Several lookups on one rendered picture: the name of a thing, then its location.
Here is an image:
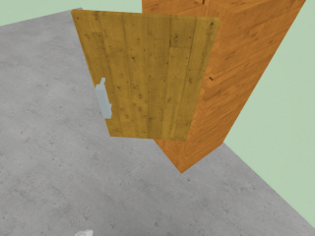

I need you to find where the handle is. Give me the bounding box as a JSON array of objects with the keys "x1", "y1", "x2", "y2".
[{"x1": 94, "y1": 78, "x2": 112, "y2": 119}]

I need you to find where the cupboard door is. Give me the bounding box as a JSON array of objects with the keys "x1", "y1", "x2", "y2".
[{"x1": 71, "y1": 9, "x2": 221, "y2": 142}]

